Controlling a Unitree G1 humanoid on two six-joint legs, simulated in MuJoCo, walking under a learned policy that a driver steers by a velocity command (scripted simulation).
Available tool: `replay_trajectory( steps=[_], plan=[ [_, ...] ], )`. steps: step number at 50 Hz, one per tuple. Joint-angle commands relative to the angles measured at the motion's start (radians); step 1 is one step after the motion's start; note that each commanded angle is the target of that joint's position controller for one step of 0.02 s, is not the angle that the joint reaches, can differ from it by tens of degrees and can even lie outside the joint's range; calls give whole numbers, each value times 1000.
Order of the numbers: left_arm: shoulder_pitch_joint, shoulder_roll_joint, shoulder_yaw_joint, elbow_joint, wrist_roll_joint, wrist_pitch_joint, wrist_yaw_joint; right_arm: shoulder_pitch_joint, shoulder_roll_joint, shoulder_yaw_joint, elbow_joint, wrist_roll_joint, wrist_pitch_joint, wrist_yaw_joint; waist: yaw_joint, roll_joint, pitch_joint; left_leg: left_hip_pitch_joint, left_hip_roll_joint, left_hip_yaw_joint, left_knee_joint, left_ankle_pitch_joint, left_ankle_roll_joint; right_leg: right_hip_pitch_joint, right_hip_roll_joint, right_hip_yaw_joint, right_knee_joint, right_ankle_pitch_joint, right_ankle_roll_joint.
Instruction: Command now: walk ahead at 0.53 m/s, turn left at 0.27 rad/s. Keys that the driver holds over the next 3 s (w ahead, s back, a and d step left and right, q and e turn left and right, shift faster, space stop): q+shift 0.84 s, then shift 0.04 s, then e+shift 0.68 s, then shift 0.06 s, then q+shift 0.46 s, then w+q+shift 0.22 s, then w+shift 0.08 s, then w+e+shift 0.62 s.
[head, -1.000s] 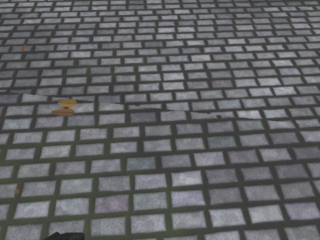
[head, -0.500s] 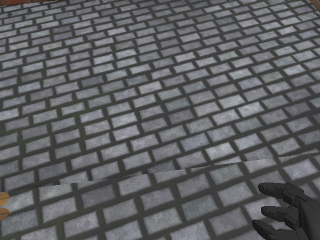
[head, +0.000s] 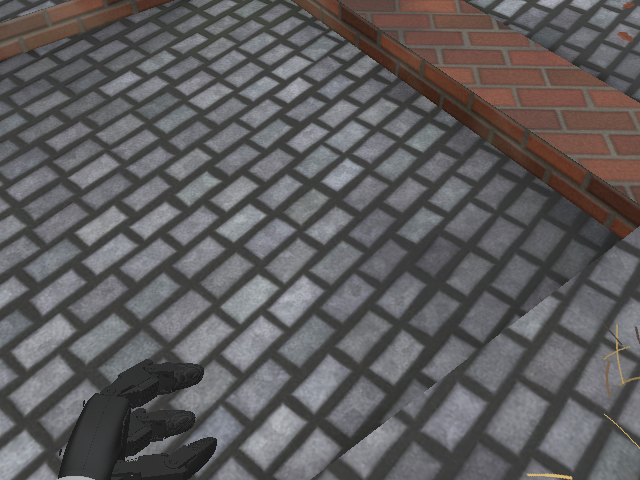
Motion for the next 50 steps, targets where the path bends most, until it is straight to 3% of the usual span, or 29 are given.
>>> replay_trajectory(
  steps=[1,2,3,4,5,6,7,9,10,12,15,18,20,21,22,23,24,25,26,27,30,33,35,40,42,43,46,48,50],
  plan=[
    [301,185,89,10,20,-16,18,-120,-233,-38,-81,-2,-1,-10,307,194,-131,-350,101,-94,356,986,69,676,34,-42,-76,213,-29],
    [465,277,106,31,51,-5,40,-115,-143,-14,-131,-36,-7,-14,339,26,-313,-569,-2,-64,751,468,10,980,-242,195,26,623,-83],
    [449,259,80,3,82,0,33,127,-17,22,-100,-15,-10,-11,222,-267,-605,-713,-91,-222,1154,-212,-20,1198,-518,517,72,1024,-255],
    [394,234,88,-18,55,24,24,85,-131,-3,-116,7,-1,-11,243,-213,-676,-732,-49,-241,1230,-156,-36,1084,-485,537,-58,757,-288],
    [332,177,79,-9,24,36,26,-39,-160,-22,-146,18,22,-22,223,-138,-491,-828,8,-154,1206,-111,-41,954,-427,393,-85,573,-249],
    [295,127,68,22,2,42,34,-110,-145,-26,-166,5,42,-36,202,-53,-329,-870,38,-104,1156,-59,-47,789,-367,281,-126,489,-216],
    [253,87,57,30,-1,42,39,-111,-136,-34,-166,-3,72,-43,164,-66,-238,-837,63,-95,1132,-37,-54,644,-335,192,-172,406,-197],
    [140,92,65,38,20,45,43,-75,-73,-35,-173,8,123,-50,87,-110,-128,-705,94,-71,1030,-32,-57,377,-326,74,-292,197,-166],
    [99,98,70,44,23,41,47,-102,-62,-38,-190,3,137,-55,74,-112,-87,-682,99,-56,956,-16,-56,306,-321,23,-328,163,-160],
    [47,140,87,59,21,33,64,-150,-65,-43,-212,-16,143,-50,58,-106,-85,-627,113,-46,783,136,-36,268,-311,-66,-339,161,-144],
    [26,170,101,81,1,48,89,-207,-96,-57,-231,-20,144,-6,64,-91,-151,-513,83,-9,607,368,4,322,-292,-163,-283,60,-111],
    [18,182,113,110,-29,68,93,-231,-132,-75,-260,-13,156,14,60,-85,-127,-472,61,29,530,306,42,354,-326,-179,-224,-46,-82],
    [24,173,117,138,-48,82,93,-217,-151,-91,-265,-25,151,13,49,-30,-92,-425,27,55,392,302,96,364,-294,-213,-94,-121,-25],
    [74,152,117,155,-46,97,90,-191,-200,-112,-263,-38,142,7,54,104,-51,-388,27,-22,294,472,146,318,-225,-241,96,-274,26],
    [142,137,115,135,-4,117,90,-232,-344,-141,-305,-32,128,-4,127,457,42,-360,196,-412,121,801,267,77,-50,-264,440,-735,115],
    [94,140,112,91,5,121,94,-247,-359,-127,-340,-59,94,12,136,459,-67,-323,260,-695,14,579,398,-61,65,-33,625,-782,119],
    [64,175,118,88,-10,118,99,-278,-323,-117,-361,-60,70,26,125,321,-90,-315,267,-671,-29,442,383,-101,62,40,676,-690,88],
    [60,187,125,98,-11,116,106,-319,-297,-111,-376,-40,63,22,144,219,-89,-312,233,-619,-11,358,327,-109,50,66,663,-586,64],
    [70,190,128,118,2,117,114,-357,-264,-102,-392,-15,71,10,153,161,-103,-309,209,-564,16,333,277,-102,33,86,639,-513,62],
    [66,189,129,120,12,116,116,-382,-241,-92,-406,-7,84,-8,160,160,-129,-326,189,-526,32,349,251,-64,24,103,595,-469,66],
    [11,145,115,121,8,110,96,-353,-224,-82,-424,-20,111,-45,140,116,-179,-269,140,-493,46,412,218,-17,64,104,475,-398,81],
    [-5,133,108,127,1,109,88,-332,-242,-85,-433,-14,124,-64,129,117,-170,-225,122,-522,40,405,215,-21,92,125,362,-382,102],
    [-11,122,102,128,0,110,86,-354,-235,-83,-447,-18,138,-68,132,130,-167,-261,102,-530,49,431,218,24,109,114,351,-365,121],
    [0,130,102,127,-11,106,81,-389,-222,-81,-471,-12,159,-52,127,167,-132,-317,67,-595,56,386,225,97,129,116,276,-384,124],
    [22,136,105,134,-5,100,73,-431,-214,-77,-491,-23,161,-47,137,171,-149,-368,49,-608,74,462,233,181,145,93,320,-362,123],
    [11,131,100,119,-11,97,71,-427,-210,-76,-487,-13,165,-43,127,190,-130,-324,56,-622,82,447,230,150,125,112,227,-411,117],
    [52,153,94,123,-8,87,48,-434,-193,-66,-487,-26,169,-35,106,212,-172,-291,72,-619,122,525,231,260,85,88,143,-423,99],
    [93,149,87,124,-7,85,32,-444,-167,-52,-474,-29,166,-28,115,206,-178,-331,70,-617,130,556,232,364,62,61,70,-407,81],
    [138,84,64,132,14,83,21,-454,-83,-18,-441,-25,157,-23,154,140,-167,-396,16,-559,134,411,172,534,33,84,-197,-230,47]
  ],
)
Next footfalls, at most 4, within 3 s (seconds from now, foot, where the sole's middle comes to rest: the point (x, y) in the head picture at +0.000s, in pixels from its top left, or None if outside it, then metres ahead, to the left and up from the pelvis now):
0.02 right None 0.26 -0.12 -0.75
0.42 left None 0.25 0.14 -0.75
1.02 right None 0.34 -0.04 -0.75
1.50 left None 0.21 0.12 -0.75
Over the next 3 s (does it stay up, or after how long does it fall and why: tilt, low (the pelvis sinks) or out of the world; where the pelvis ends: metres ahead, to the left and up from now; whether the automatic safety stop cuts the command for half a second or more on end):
stays up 0.50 0.49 -0.15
